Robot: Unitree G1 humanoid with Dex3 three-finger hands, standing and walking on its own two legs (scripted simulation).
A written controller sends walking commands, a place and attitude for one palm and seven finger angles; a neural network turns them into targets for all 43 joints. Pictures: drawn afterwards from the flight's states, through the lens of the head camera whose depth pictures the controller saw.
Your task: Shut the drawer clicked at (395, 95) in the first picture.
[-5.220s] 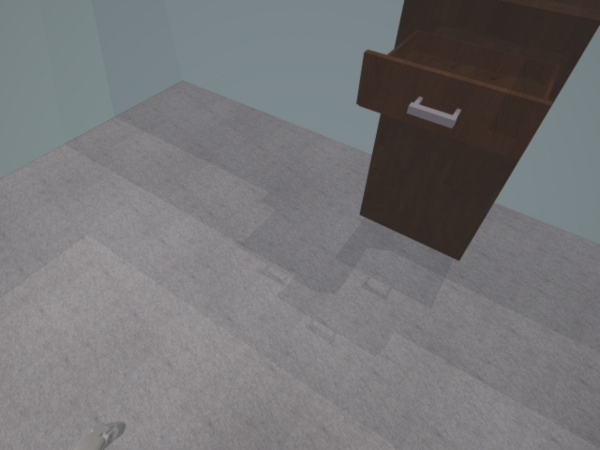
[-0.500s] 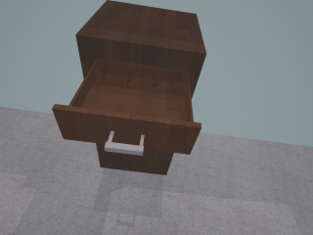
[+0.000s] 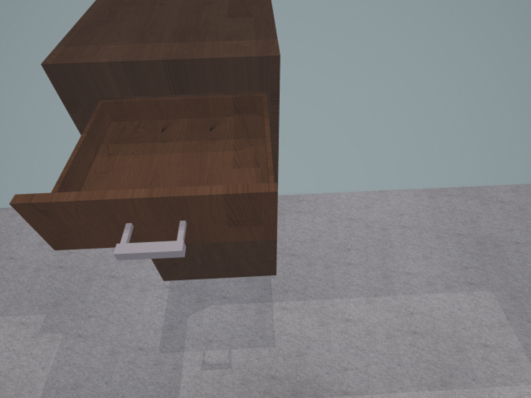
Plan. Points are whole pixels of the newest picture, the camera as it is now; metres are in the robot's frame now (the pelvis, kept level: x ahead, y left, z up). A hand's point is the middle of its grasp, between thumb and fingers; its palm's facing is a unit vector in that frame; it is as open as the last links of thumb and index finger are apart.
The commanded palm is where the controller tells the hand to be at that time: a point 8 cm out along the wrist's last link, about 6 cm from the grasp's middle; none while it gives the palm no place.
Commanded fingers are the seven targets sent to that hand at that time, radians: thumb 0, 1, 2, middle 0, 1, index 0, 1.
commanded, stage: come to a stop and stand still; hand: left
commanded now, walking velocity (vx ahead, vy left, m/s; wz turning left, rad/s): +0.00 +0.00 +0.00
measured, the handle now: (153, 239) +0.37 +0.20 +0.02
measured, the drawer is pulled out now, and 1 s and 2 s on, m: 0.29 0.29 0.29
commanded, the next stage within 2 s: look again from close up in 0.36 s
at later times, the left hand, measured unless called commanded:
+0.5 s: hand out of the picture -0.02 +0.13 -0.17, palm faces +0.05 -0.98 -0.19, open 7.3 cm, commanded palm none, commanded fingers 0.00 0.90 0.90 -0.20 -0.30 -0.20 -0.30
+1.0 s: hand out of the picture -0.01 +0.20 -0.18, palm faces +0.01 -0.99 -0.17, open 7.4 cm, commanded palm none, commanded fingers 0.00 0.90 0.90 -0.20 -0.30 -0.20 -0.30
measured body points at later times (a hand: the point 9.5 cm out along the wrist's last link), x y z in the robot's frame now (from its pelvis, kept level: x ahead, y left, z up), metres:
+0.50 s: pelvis +0.01 -0.03 +0.01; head +0.03 -0.03 +0.46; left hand -0.03 +0.18 -0.15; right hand +0.04 -0.26 -0.16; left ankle +0.00 +0.11 -0.73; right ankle -0.03 -0.11 -0.74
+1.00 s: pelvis -0.02 +0.03 +0.00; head -0.02 +0.04 +0.45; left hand -0.01 +0.25 -0.16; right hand -0.02 -0.20 -0.15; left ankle +0.00 +0.11 -0.74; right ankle -0.03 -0.10 -0.74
